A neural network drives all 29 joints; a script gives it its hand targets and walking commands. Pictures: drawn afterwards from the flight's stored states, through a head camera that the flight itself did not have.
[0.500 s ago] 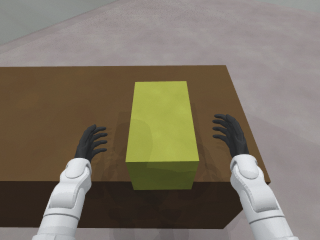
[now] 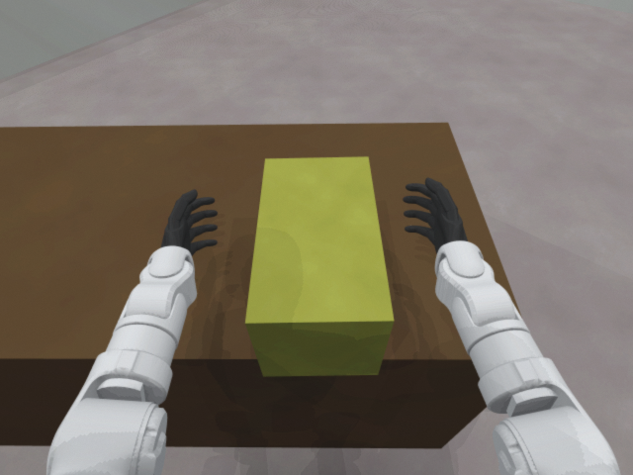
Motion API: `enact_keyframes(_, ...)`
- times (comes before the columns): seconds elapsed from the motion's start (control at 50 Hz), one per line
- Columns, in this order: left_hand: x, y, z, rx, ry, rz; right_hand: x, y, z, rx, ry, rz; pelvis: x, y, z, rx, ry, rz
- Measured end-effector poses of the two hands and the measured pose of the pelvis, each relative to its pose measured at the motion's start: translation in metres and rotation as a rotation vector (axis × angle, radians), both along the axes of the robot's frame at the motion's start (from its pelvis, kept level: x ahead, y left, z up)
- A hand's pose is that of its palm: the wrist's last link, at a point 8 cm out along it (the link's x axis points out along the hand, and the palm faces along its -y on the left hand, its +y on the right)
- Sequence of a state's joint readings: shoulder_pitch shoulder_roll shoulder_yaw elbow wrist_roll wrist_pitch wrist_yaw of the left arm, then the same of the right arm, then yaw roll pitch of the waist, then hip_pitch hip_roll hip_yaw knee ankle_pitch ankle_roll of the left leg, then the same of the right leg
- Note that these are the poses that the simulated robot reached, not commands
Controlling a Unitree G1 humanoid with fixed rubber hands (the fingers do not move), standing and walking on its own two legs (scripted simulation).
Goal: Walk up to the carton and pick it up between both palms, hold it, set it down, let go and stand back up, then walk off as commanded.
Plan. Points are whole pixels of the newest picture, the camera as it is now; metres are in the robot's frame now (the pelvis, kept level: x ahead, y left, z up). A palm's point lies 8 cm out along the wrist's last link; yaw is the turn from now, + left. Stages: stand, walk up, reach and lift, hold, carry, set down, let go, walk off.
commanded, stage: reach and lift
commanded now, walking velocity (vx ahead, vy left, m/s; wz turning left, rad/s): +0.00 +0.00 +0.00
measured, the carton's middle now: (318, 260) +0.45 +0.00 -0.03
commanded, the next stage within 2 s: none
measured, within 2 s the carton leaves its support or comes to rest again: neither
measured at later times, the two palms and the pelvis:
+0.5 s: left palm (179, 285) +0.38 +0.21 +0.00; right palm (420, 262) +0.39 -0.15 +0.03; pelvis +0.00 +0.01 -0.01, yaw -1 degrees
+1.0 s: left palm (205, 281) +0.40 +0.17 -0.01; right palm (412, 273) +0.39 -0.14 +0.00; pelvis +0.00 +0.03 -0.02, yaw -1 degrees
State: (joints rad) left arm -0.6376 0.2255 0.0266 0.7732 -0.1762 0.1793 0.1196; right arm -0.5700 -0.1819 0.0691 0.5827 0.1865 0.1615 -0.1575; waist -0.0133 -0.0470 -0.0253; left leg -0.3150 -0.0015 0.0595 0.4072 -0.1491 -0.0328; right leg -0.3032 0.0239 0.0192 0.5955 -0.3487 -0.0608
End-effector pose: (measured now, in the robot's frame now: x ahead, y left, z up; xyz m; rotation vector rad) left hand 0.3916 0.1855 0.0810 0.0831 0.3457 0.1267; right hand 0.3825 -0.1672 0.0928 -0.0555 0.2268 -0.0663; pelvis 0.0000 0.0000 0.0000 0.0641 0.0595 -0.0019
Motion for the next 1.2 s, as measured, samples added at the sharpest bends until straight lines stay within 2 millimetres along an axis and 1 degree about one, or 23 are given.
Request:
enact_keyframes(0.06, 0.008, 0.0, 0.0, -0.006, 0.004, 0.01, 0.011, 0.001, 0.004, 0.004, 0.0, -0.007, 0.002, -0.001, 0.0, 0.0, 0.016, 0.0)
enact_keyframes(0.12, 0.011, 0.003, -0.004, -0.018, -0.004, 0.02, 0.019, 0.001, 0.005, 0.011, -0.013, -0.012, 0.004, -0.001, 0.0, 0.0, 0.028, 0.001)
enact_keyframes(0.2, 0.009, 0.009, -0.019, -0.029, 0.018, 0.042, 0.023, -0.001, -0.007, 0.008, 0.012, -0.022, 0.005, -0.002, 0.0, 0.0, 0.044, 0.001)
enact_keyframes(0.32, 0.007, 0.012, -0.037, -0.028, -0.026, 0.037, 0.021, 0.001, -0.027, 0.021, 0.006, -0.016, 0.004, -0.001, -0.002, -0.011, 0.11, -0.002)
enact_keyframes(0.42, 0.0, 0.016, -0.058, -0.017, -0.024, 0.026, 0.017, 0.011, -0.046, 0.038, 0.008, -0.005, 0.002, 0.002, -0.005, -0.022, 0.181, -0.004)
enact_keyframes(0.54, -0.009, 0.022, -0.084, -0.026, 0.006, 0.021, 0.007, 0.023, -0.076, 0.044, 0.05, 0.003, -0.003, 0.012, -0.009, -0.046, 0.244, -0.003)
enact_keyframes(0.58, -0.008, 0.022, -0.089, -0.03, 0.003, 0.019, 0.005, 0.026, -0.084, 0.043, 0.059, -0.004, -0.004, 0.017, -0.011, -0.054, 0.268, -0.004)
enact_keyframes(0.62, -0.007, 0.023, -0.093, -0.036, -0.006, 0.013, 0.004, 0.026, -0.087, 0.037, 0.05, -0.011, -0.005, 0.022, -0.013, -0.062, 0.291, -0.005)
enact_keyframes(0.7, 0.0, 0.021, -0.093, -0.054, -0.039, 0.006, 0.005, 0.027, -0.091, 0.027, 0.038, -0.02, -0.006, 0.03, -0.015, -0.072, 0.32, -0.007)
enact_keyframes(0.82, 0.008, 0.014, -0.085, -0.077, -0.087, 0.004, 0.008, 0.027, -0.09, 0.022, 0.038, -0.015, -0.004, 0.034, -0.015, -0.077, 0.326, -0.008)
enact_keyframes(0.9, 0.008, 0.007, -0.087, -0.067, -0.078, -0.008, 0.01, 0.026, -0.091, 0.028, 0.037, -0.007, -0.002, 0.033, -0.015, -0.076, 0.329, -0.007)
enact_keyframes(0.98, 0.008, -0.007, -0.091, -0.066, -0.058, -0.036, 0.011, 0.026, -0.092, 0.042, 0.035, -0.009, 0.0, 0.032, -0.015, -0.075, 0.331, -0.007)
enact_keyframes(1.1, 0.007, -0.038, -0.094, -0.058, -0.062, -0.113, 0.013, 0.033, -0.096, 0.1, 0.022, -0.056, 0.003, 0.03, -0.015, -0.074, 0.335, -0.007)
enact_keyframes(1.14, 0.006, -0.041, -0.095, -0.067, -0.063, -0.09, 0.013, 0.035, -0.097, 0.123, 0.02, -0.088, 0.003, 0.03, -0.015, -0.073, 0.337, -0.007)
enact_keyframes(1.2, 0.005, -0.04, -0.095, -0.063, -0.067, -0.076, 0.013, 0.035, -0.097, 0.116, 0.012, -0.09, 0.004, 0.03, -0.015, -0.073, 0.338, -0.007)
